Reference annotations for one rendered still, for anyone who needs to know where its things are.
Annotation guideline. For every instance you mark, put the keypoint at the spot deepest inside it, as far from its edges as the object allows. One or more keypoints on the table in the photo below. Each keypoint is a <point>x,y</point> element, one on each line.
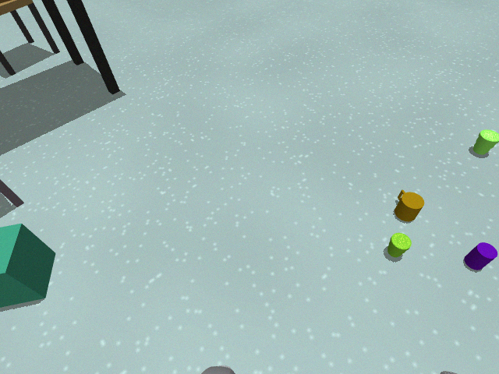
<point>89,35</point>

